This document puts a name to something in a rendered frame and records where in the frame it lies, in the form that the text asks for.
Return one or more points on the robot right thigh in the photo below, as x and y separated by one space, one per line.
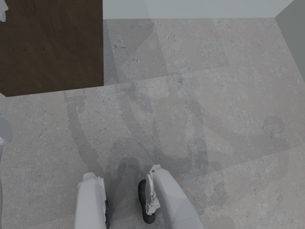
177 210

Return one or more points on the robot left upper arm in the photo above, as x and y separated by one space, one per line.
6 135

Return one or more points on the cabinet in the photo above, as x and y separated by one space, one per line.
51 45

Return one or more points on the robot right shin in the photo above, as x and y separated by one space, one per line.
152 203

